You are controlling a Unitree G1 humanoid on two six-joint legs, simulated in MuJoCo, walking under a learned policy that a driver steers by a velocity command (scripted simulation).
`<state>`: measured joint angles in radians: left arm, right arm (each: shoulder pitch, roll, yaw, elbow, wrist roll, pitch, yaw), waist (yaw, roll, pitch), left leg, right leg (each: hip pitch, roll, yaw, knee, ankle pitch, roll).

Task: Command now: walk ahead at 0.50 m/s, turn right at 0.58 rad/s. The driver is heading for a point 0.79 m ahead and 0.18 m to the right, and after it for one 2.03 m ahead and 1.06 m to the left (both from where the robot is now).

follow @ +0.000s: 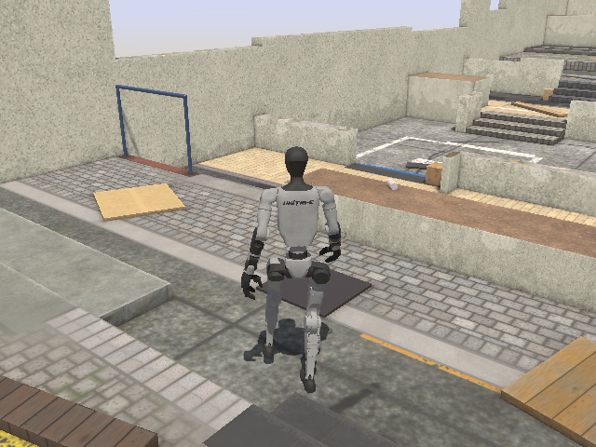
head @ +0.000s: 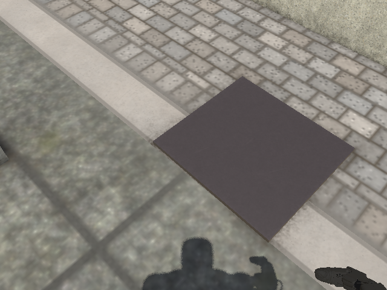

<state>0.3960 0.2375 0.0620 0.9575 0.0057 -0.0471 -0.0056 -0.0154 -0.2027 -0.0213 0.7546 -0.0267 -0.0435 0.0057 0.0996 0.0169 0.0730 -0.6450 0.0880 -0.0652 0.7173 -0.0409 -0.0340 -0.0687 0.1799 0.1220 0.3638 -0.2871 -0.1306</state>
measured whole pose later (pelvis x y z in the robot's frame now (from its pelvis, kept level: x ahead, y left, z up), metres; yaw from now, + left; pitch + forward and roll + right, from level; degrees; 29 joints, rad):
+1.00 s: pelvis +0.46 -0.12 +0.01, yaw -33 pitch +1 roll +0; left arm 0.39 0.23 0.04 0.90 0.00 -0.06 -0.01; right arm 0.16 -0.27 -0.05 0.78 -0.04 -0.01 0.03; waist 0.03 0.05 0.04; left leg -0.69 0.13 0.02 0.91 -0.11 -0.03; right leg 0.00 0.14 0.04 0.21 -0.22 -0.13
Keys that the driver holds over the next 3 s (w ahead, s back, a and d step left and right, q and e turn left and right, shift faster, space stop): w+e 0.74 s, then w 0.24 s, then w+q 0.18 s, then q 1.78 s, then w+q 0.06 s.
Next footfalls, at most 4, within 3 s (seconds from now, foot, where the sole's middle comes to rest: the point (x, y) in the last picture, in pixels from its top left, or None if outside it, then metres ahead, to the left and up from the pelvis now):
0.10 left None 0.24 0.14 -0.77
0.66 right None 0.41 -0.14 -0.77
1.20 left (272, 205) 0.77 -0.19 -0.76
1.78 right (322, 217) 0.75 -0.37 -0.77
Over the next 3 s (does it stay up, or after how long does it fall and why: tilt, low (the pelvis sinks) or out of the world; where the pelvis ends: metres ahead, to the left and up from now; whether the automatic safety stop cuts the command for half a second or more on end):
stays up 0.69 -0.30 0.02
